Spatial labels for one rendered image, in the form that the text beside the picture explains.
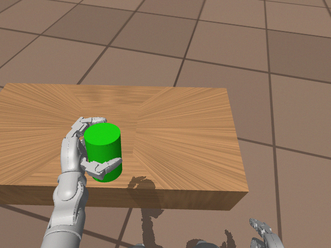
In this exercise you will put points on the left robot hand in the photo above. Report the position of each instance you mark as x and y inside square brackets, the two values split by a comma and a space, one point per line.
[74, 155]

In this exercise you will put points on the left robot arm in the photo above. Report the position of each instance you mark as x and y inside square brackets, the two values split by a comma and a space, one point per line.
[66, 224]

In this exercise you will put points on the can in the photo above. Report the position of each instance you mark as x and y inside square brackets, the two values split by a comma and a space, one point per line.
[103, 143]

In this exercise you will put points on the right robot hand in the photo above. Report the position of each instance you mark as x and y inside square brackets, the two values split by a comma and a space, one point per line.
[271, 240]

